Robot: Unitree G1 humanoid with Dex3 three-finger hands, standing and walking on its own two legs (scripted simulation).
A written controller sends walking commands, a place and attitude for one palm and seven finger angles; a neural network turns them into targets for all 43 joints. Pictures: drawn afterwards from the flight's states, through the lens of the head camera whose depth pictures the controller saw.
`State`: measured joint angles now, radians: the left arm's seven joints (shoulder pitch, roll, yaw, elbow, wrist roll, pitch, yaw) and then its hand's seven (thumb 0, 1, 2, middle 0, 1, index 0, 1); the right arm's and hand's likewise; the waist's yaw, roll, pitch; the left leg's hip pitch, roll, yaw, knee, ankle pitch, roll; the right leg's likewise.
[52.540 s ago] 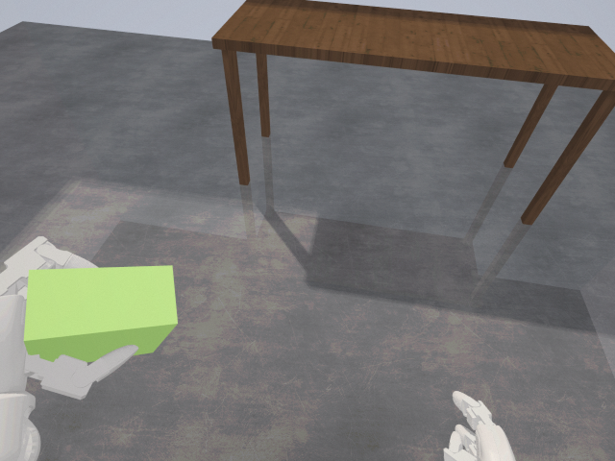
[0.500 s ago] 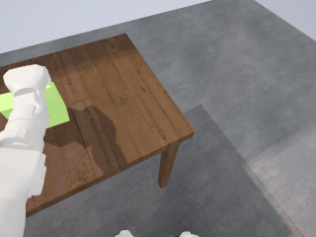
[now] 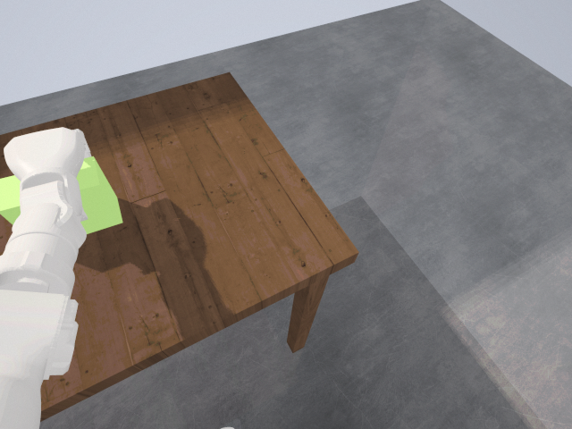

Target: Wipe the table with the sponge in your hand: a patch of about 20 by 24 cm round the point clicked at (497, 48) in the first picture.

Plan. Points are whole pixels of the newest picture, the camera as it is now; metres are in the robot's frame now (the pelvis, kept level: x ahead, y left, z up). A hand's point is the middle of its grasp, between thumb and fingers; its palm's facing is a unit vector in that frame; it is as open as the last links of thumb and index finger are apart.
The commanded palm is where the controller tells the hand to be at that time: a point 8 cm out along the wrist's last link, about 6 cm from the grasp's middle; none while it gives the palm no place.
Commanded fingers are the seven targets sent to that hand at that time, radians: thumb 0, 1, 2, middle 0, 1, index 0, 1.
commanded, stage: wipe back along the third lane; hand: left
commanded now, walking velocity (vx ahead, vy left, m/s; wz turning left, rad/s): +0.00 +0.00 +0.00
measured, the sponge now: (71, 210) +0.45 +0.33 +0.00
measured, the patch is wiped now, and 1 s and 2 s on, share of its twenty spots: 1.00 1.00 1.00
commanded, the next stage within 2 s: none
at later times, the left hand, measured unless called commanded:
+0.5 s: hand (72, 208) +0.41 +0.29 +0.06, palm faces -0.05 +0.02 -1.00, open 10.0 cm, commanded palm +0.37 +0.27 +0.08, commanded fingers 0.00 0.10 1.30 -1.20 -1.60 -1.20 -1.60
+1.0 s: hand (82, 238) +0.36 +0.27 +0.06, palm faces -0.05 +0.00 -1.00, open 9.9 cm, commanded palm +0.32 +0.24 +0.08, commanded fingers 0.00 0.10 1.30 -1.20 -1.60 -1.20 -1.60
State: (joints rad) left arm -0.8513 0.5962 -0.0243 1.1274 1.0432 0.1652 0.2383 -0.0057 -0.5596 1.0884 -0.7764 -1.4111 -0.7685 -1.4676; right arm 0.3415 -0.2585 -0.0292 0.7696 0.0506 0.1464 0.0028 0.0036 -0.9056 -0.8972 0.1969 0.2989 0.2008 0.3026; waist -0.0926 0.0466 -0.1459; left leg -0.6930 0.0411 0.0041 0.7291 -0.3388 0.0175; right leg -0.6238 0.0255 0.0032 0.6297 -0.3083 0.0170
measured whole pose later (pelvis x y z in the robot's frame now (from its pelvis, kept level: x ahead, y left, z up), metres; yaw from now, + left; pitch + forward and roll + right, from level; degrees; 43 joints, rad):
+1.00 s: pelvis +0.02 -0.01 +0.02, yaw +3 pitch +7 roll -1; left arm -0.40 0.38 -0.18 0.58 0.99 0.38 0.20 0.01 -0.51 1.07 -0.74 -1.43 -0.73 -1.48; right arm 0.15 -0.27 -0.01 0.69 0.08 0.19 0.00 0.01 -0.91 -0.90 0.19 0.30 0.20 0.30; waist 0.02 0.07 -0.10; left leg -0.39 0.01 -0.02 0.58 -0.31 0.00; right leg -0.33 -0.01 -0.02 0.54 -0.32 0.00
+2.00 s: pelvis +0.02 -0.01 +0.02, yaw +2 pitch +5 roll +0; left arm -0.19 0.35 -0.19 0.32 0.99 0.44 0.20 0.02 -0.51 1.06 -0.73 -1.44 -0.74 -1.47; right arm 0.11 -0.27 0.01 0.66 0.09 0.17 0.00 0.01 -0.91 -0.90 0.19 0.30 0.20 0.30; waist 0.04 0.07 -0.10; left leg -0.34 0.01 0.00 0.58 -0.32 0.00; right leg -0.30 0.00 -0.01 0.55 -0.34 0.00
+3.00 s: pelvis +0.01 -0.02 +0.02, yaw +2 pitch +4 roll -1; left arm -0.04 0.46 -0.02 0.25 0.95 0.23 0.14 0.02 -0.54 1.07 -0.77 -1.40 -0.79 -1.42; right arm 0.11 -0.27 -0.02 0.68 0.06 0.12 -0.03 0.01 -0.91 -0.90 0.20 0.30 0.20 0.30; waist 0.07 0.08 -0.06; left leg -0.31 0.02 -0.01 0.54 -0.30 0.00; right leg -0.27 0.00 -0.01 0.51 -0.31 -0.01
